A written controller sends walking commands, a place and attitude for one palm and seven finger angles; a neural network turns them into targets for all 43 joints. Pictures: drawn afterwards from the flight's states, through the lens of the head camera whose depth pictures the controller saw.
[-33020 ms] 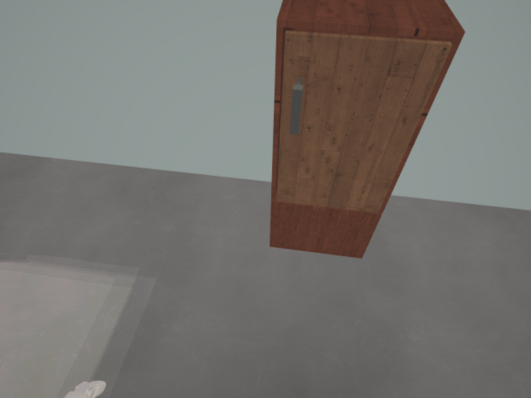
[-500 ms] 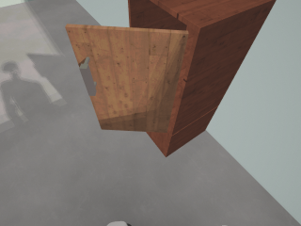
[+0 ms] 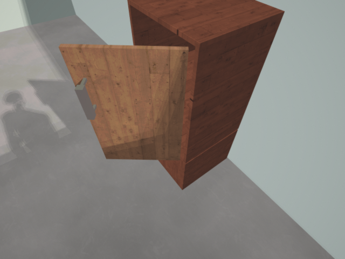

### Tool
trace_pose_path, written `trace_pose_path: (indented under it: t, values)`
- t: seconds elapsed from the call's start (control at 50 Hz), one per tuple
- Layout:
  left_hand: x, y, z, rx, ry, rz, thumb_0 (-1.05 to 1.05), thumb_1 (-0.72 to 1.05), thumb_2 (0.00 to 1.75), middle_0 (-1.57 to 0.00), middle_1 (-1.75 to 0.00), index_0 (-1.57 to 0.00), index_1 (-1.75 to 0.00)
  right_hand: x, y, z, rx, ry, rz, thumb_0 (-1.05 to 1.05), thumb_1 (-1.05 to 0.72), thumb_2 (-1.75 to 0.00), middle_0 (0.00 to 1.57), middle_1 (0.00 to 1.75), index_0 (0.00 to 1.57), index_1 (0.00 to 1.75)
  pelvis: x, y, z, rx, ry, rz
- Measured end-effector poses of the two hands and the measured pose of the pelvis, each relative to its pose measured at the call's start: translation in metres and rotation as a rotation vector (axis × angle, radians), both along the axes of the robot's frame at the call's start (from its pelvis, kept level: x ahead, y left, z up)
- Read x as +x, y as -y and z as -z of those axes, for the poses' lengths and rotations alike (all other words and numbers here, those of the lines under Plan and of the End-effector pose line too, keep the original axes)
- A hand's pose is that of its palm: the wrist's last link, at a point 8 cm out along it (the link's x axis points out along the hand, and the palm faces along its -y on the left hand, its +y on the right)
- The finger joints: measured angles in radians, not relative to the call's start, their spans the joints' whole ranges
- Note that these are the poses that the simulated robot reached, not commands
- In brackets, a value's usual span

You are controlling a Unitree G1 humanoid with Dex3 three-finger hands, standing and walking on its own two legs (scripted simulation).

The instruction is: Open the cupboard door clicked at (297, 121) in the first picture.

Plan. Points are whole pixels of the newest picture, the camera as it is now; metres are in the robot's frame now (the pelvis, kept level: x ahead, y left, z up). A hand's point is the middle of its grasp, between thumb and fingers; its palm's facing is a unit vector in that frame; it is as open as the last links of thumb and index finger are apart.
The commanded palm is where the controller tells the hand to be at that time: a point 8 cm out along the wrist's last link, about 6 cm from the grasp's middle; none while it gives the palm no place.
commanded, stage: come to a stop and stand still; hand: left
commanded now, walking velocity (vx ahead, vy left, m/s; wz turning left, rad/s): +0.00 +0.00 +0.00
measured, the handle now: (88, 99) +0.58 +0.32 +0.00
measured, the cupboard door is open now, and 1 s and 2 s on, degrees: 53 53 53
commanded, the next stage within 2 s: look again from close up in 0.34 s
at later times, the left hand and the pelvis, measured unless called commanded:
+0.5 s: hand out of the picture +0.00 +0.16 -0.18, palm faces +0.02 -0.99 -0.16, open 7.3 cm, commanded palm none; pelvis +0.01 +0.01 +0.00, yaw -1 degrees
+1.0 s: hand out of the picture +0.03 +0.24 -0.18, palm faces -0.03 -0.97 -0.24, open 7.3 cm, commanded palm none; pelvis +0.00 +0.05 +0.00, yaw -2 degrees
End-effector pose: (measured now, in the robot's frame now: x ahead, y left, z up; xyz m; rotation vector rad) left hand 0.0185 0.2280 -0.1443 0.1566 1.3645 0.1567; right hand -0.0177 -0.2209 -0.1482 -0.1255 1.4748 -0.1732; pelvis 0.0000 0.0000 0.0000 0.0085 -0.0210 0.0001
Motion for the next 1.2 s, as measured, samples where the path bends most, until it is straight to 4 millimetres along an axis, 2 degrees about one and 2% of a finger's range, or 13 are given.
trace_pose_path:
  t: [0.1,0.2,0.48,0.56,0.66,0.76,0.86,0.98,1.12,1.2]
  values:
    - [-0.007,0.005,-0.001,-0.004,-0.023,-0.002,0.01,0.93,0.90,-0.20,-0.30,-0.20,-0.30,-0.011,-0.004,0.000,0.016,-0.027,0.010,0.00,-0.91,-0.90,0.20,0.30,0.20,0.29,0.002,0.002,-0.001,0.000,0.001,0.001]
    - [-0.014,0.011,0.000,-0.016,-0.044,-0.010,0.01,0.92,0.90,-0.20,-0.30,-0.20,-0.30,-0.010,-0.007,0.000,0.021,-0.029,0.014,0.00,-0.91,-0.90,0.20,0.30,0.20,0.29,0.006,0.003,-0.002,0.000,0.003,0.003]
    - [-0.023,0.020,0.005,-0.046,-0.065,-0.022,0.00,0.91,0.90,-0.20,-0.30,-0.20,-0.30,0.025,-0.008,-0.002,-0.005,0.038,-0.010,0.01,-0.92,-0.90,0.20,0.30,0.20,0.29,0.014,-0.006,-0.001,-0.014,-0.012,0.011]
    - [-0.023,0.009,0.008,-0.041,-0.051,0.012,0.00,0.91,0.90,-0.20,-0.30,-0.20,-0.30,0.042,-0.009,0.000,-0.025,0.128,-0.006,0.01,-0.92,-0.90,0.20,0.30,0.20,0.29,0.012,-0.018,0.006,-0.033,-0.015,0.025]
    - [-0.012,-0.016,0.010,-0.017,-0.017,0.019,0.00,0.91,0.90,-0.20,-0.30,-0.20,-0.30,0.056,-0.022,-0.002,-0.034,0.204,-0.026,0.01,-0.93,-0.90,0.20,0.30,0.20,0.29,0.010,-0.031,0.008,-0.022,-0.002,0.027]
    - [0.001,-0.041,0.005,0.014,0.032,0.032,0.00,0.91,0.90,-0.20,-0.30,-0.20,-0.30,0.060,-0.032,-0.003,-0.030,0.224,-0.042,0.01,-0.93,-0.90,0.20,0.30,0.20,0.29,0.006,-0.041,0.007,-0.016,0.000,0.030]
    - [0.008,-0.057,0.000,0.035,0.048,0.051,0.00,0.91,0.90,-0.20,-0.30,-0.20,-0.30,0.055,-0.038,-0.005,-0.025,0.218,-0.048,0.00,-0.93,-0.90,0.20,0.30,0.20,0.29,0.003,-0.047,0.005,-0.010,-0.009,0.033]
    - [0.006,-0.064,-0.001,0.037,0.034,0.060,0.00,0.91,0.90,-0.20,-0.30,-0.20,-0.30,0.042,-0.041,-0.006,-0.021,0.177,-0.047,0.00,-0.92,-0.90,0.20,0.30,0.20,0.29,0.002,-0.051,0.004,-0.007,-0.016,0.036]
    - [-0.002,-0.060,0.002,0.019,-0.003,0.057,0.00,0.91,0.90,-0.20,-0.30,-0.20,-0.30,0.029,-0.041,-0.004,-0.017,0.128,-0.039,0.00,-0.91,-0.90,0.20,0.30,0.20,0.29,0.003,-0.051,0.004,-0.005,-0.019,0.033]
    - [-0.008,-0.059,0.007,0.008,-0.013,0.028,0.00,0.91,0.90,-0.20,-0.30,-0.20,-0.30,0.028,-0.040,0.000,-0.017,0.095,-0.050,0.00,-0.91,-0.90,0.20,0.30,0.20,0.29,0.007,-0.053,0.009,-0.011,-0.023,0.016]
